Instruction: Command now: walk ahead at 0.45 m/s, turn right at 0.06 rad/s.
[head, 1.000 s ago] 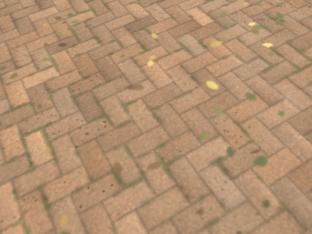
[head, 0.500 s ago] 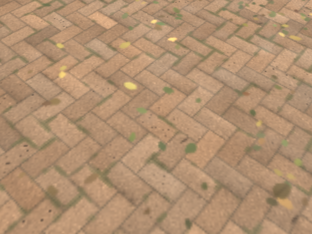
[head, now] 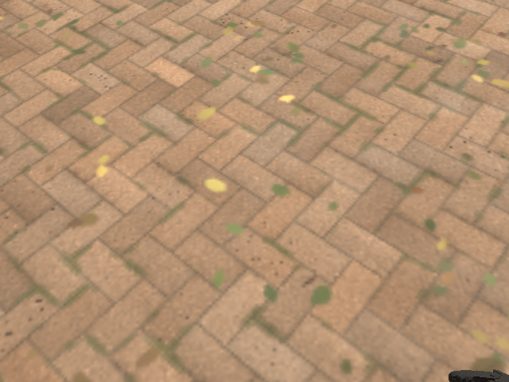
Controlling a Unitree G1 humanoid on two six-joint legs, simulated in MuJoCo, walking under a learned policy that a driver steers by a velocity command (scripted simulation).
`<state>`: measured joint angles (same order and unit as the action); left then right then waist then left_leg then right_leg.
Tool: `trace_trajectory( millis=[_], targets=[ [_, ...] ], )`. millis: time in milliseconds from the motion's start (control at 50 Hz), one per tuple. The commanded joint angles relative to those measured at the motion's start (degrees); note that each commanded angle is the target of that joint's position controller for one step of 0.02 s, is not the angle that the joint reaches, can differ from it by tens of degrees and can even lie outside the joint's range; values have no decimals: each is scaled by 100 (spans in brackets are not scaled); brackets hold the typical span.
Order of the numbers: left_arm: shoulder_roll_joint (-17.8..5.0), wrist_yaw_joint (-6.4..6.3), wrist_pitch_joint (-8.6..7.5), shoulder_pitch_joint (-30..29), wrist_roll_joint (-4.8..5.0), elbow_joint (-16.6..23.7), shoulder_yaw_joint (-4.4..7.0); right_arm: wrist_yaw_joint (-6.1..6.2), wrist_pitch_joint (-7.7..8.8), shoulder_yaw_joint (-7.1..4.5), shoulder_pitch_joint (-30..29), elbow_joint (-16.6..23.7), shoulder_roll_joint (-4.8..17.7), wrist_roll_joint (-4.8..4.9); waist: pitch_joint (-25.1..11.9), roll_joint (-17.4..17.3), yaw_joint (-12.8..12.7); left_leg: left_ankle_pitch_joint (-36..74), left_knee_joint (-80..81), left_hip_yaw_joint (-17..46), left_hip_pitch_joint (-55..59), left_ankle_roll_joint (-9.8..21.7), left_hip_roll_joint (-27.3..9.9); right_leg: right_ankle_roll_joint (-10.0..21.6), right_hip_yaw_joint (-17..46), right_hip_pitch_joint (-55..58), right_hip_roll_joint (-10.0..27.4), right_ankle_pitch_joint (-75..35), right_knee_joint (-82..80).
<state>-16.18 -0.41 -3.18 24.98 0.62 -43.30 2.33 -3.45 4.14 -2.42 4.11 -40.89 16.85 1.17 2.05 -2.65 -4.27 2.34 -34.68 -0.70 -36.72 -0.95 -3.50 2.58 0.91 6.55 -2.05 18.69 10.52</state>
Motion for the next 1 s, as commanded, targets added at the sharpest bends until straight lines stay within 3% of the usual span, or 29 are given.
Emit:
trace_trajectory(
  millis=[20,60,80,100,120,140,160,180,200,220,240,280,320,360,440,540,600,620,640,660,680,700,720,740,760,780,840,900,1000],
  targets=[
    [-1051,-44,-38,76,64,117,300,-85,173,-53,-924,673,406,8,589,790,41,-98,439,-23,-103,238,110,758,602,-300,1637,-2316,-147],
    [-1162,-66,3,11,45,67,336,-58,172,-121,-586,615,576,-20,234,931,279,-479,486,-176,509,438,338,631,528,-34,1642,-3919,399],
    [-1214,-81,42,-25,22,52,349,-3,153,-204,-104,509,735,-34,-188,1037,549,-646,455,-345,1219,584,544,552,435,19,1551,-5122,1049],
    [-1154,-100,88,-62,-2,50,309,71,123,-321,784,280,946,-26,-802,972,1016,-516,512,-454,2515,770,644,382,215,-323,1290,-5695,2158],
    [-914,-122,88,70,-118,142,200,149,80,-394,1786,108,1250,-63,-1648,528,1370,-480,166,594,4487,1117,-285,209,200,-1646,1060,-4158,3815],
    [-85,-50,-10,913,-48,220,-11,113,86,-466,2143,-35,1640,-131,-2597,-1284,825,-2337,917,3744,6224,2102,-1779,-196,342,-3743,-191,713,6037],
    [-720,-12,-137,350,90,157,95,117,106,-318,2033,-16,1045,-42,-2398,-920,1139,-3105,1775,4528,5975,1965,-1742,-156,1032,-4312,-126,1356,6669],
    [-967,30,-200,-280,256,360,185,164,98,-261,1590,-3,881,-43,-1335,-658,1066,-2933,1889,3579,5181,1726,-1621,-114,809,-4772,197,979,6772],
    [-919,21,-255,-609,212,439,138,192,89,-237,1260,38,802,-70,-839,-34,896,-2331,1982,2922,4330,1586,-1419,-62,604,-4627,514,487,6472],
    [-857,10,-271,-793,99,459,154,188,98,-217,1019,53,716,-130,-467,157,714,-1678,2100,2430,3601,1541,-1210,-71,498,-4471,717,155,6115],
    [-806,15,-230,-674,62,413,169,188,131,-175,888,80,590,-211,-422,32,510,-1274,2256,2095,3170,1519,-1039,-66,543,-4114,879,-84,5945],
    [-582,8,-116,-423,46,312,126,181,198,-172,819,37,555,-158,-388,-113,330,-961,2566,1706,2748,1635,-929,-159,472,-3840,966,-190,5658],
    [-483,-23,-25,-626,-16,378,96,186,255,-183,847,-76,621,-98,-117,-97,291,-765,2804,1317,2405,1676,-889,-304,373,-3998,1048,-362,5201],
    [-444,-32,-37,-1065,-68,528,68,224,251,-209,973,-157,729,-94,70,-33,401,-593,2930,1045,2442,1651,-809,-430,319,-4312,1095,-990,4555],
    [-264,66,-169,-1900,-35,702,-12,281,169,-228,1258,-263,886,-39,179,52,728,-318,2878,448,2577,1359,-532,-454,50,-4024,864,-2309,2879],
    [-378,230,-243,-2576,41,958,18,304,-3,-267,1766,-527,1039,23,250,-12,930,-186,2494,601,3547,1245,-961,-263,59,-4119,671,-2176,2020],
    [-596,279,-254,-2200,23,911,117,349,-112,-305,1687,-577,1141,26,-26,-163,594,1023,1804,618,4038,1060,-1090,3,-61,-3547,466,-1476,1781],
    [-760,256,-254,-1547,7,729,222,360,-150,-285,1571,-564,1111,16,-431,-124,203,1847,975,406,3940,929,-874,161,-237,-2639,291,-1499,1598],
    [-1063,201,-238,-626,-11,488,361,377,-158,-185,1608,-503,880,-57,-1152,27,-185,1613,-276,174,3316,735,-572,385,-44,-1162,517,-1596,1760],
    [-1709,155,-212,47,-139,423,498,357,-72,15,2137,-276,304,-150,-2113,1180,-99,-495,-2508,-110,1245,348,160,1164,2239,1097,2026,-1260,1846],
    [-1455,183,-193,227,-46,348,449,327,47,54,2220,-342,263,-61,-2555,1884,-125,-3485,-3641,479,-27,217,718,1676,4208,1687,2530,-333,885],
    [-1024,182,-194,-99,-23,390,313,287,123,-97,1767,-276,856,112,-1712,1272,-212,-3340,-4076,822,-627,301,346,1369,3538,1137,2390,120,741],
    [-844,160,-189,-454,-41,436,256,270,156,-108,1321,-157,886,183,-1080,956,-119,-2834,-3951,680,-677,357,64,1159,2651,368,2175,-157,657],
    [-698,168,-201,-780,-67,427,206,278,139,-105,1125,-128,809,115,-636,626,53,-2406,-3594,604,-513,326,-149,1041,2055,-380,1937,-622,455],
    [-535,171,-246,-1013,-99,433,163,288,73,-147,1136,-155,782,57,-412,690,227,-2075,-3265,655,-238,287,-321,943,1601,-868,1743,-977,251],
    [-515,172,-288,-1137,-129,412,163,284,-10,-143,1294,-215,681,59,-350,820,360,-1860,-3175,671,83,227,-372,910,1303,-1208,1653,-1182,61],
    [-602,152,-412,-1190,-148,248,222,321,-178,-121,1354,-236,446,52,-137,704,490,-1427,-2897,739,77,56,-355,961,571,-1580,1610,-1872,-289],
    [-680,90,-412,-1141,-163,102,252,314,-174,-122,977,-96,386,12,28,595,411,-548,-1981,777,-231,-12,-292,866,-50,-1400,1500,-2249,-391],
    [-885,4,-322,-851,-94,-116,301,139,-106,-29,43,251,162,-16,285,448,24,352,-473,229,-95,110,-202,693,-723,-970,1532,-2384,-430]
  ],
)
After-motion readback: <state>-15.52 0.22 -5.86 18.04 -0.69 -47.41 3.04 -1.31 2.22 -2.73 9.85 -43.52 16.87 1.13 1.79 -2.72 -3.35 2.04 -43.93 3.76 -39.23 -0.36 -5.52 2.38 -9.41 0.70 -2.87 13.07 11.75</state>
